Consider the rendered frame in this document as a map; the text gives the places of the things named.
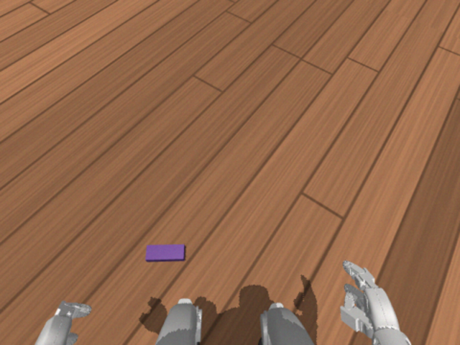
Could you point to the small box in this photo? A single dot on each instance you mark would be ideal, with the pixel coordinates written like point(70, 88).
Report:
point(165, 253)

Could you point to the right robot hand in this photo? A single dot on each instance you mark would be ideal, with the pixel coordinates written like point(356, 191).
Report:
point(373, 310)

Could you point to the right robot arm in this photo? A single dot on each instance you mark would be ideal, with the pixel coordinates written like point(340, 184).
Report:
point(389, 336)

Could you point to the left robot hand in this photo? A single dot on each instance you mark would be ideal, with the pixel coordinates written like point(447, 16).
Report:
point(57, 329)

